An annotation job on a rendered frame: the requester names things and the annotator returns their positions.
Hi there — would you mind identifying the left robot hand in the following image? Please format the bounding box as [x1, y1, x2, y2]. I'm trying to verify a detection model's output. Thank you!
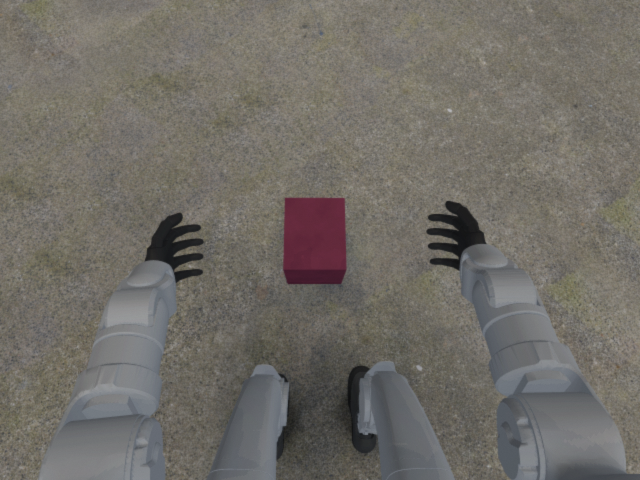
[144, 213, 204, 283]

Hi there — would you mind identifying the carton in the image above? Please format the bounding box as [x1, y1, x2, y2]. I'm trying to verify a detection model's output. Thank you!
[283, 198, 347, 284]

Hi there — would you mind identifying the left robot foot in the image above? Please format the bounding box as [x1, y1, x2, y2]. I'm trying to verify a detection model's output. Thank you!
[276, 373, 290, 460]

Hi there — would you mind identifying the right robot upper arm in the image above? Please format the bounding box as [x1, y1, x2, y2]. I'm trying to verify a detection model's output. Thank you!
[496, 392, 640, 480]

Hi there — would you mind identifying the left robot upper arm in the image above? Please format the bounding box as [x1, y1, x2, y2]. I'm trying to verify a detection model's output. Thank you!
[42, 414, 166, 480]

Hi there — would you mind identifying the right robot shin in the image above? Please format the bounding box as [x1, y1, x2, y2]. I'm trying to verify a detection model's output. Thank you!
[358, 361, 408, 435]

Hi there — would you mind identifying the right robot forearm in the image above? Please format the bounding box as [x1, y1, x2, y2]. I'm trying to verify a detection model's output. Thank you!
[460, 244, 626, 470]

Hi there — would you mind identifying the left robot forearm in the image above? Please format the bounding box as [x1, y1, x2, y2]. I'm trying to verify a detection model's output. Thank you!
[38, 260, 177, 480]

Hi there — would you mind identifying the right robot hand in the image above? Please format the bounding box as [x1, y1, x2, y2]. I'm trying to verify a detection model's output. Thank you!
[426, 201, 486, 271]

